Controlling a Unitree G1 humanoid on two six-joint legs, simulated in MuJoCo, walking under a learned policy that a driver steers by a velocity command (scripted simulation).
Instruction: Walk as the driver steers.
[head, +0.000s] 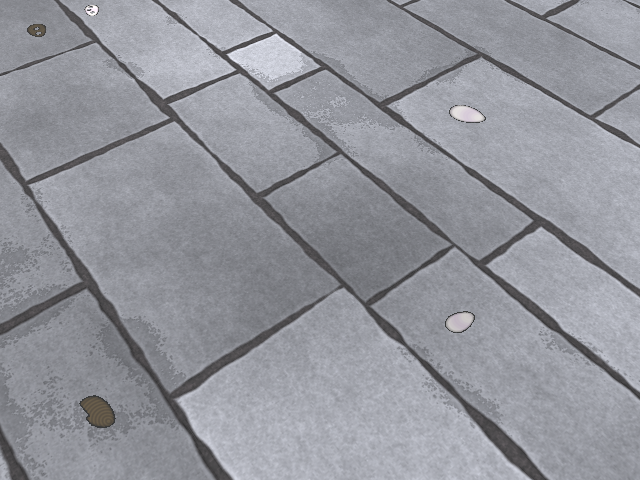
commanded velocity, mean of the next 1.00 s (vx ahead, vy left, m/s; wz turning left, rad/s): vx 0.26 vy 0.00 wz -0.64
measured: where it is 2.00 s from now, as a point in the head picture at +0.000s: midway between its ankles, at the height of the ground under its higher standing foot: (554, 372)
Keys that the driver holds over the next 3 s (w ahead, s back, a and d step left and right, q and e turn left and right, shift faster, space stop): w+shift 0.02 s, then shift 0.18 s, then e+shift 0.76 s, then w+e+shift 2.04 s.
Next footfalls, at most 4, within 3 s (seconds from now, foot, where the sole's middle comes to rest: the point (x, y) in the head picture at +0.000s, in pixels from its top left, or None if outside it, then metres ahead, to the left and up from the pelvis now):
0.22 right None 0.42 -0.08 -0.77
0.64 left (293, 428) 0.61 0.06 -0.77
1.10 right None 0.40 -0.12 -0.77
1.50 left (450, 355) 0.78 -0.31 -0.77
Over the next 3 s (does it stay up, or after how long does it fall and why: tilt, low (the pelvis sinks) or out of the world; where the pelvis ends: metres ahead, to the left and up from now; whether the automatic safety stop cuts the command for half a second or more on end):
stays up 0.29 -1.42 -0.01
